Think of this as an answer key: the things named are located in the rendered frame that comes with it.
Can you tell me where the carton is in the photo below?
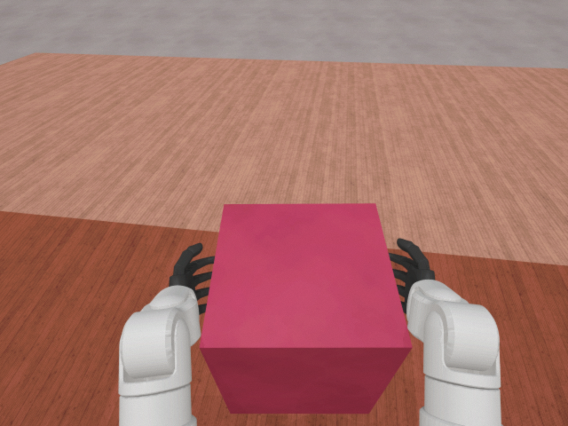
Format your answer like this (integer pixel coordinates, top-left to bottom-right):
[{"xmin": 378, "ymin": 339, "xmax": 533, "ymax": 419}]
[{"xmin": 200, "ymin": 203, "xmax": 413, "ymax": 414}]

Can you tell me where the left robot forearm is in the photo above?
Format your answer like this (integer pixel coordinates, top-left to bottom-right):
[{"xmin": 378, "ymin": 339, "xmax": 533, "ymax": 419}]
[{"xmin": 118, "ymin": 286, "xmax": 201, "ymax": 426}]

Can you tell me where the right robot forearm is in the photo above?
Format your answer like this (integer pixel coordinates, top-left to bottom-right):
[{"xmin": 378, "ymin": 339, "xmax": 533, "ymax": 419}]
[{"xmin": 406, "ymin": 280, "xmax": 503, "ymax": 426}]

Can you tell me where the robot left hand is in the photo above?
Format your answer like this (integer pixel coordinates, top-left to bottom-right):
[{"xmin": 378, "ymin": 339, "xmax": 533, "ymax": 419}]
[{"xmin": 169, "ymin": 243, "xmax": 215, "ymax": 315}]

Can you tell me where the robot right hand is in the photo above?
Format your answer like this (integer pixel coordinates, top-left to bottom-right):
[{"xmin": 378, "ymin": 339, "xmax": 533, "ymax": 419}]
[{"xmin": 389, "ymin": 238, "xmax": 435, "ymax": 314}]

